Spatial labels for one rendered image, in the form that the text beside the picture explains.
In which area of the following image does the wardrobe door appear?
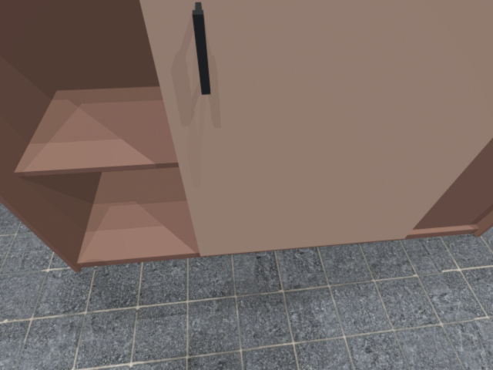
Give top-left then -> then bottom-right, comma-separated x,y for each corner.
139,0 -> 493,256
413,138 -> 493,230

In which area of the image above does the handle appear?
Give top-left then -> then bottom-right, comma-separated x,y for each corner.
193,2 -> 210,95

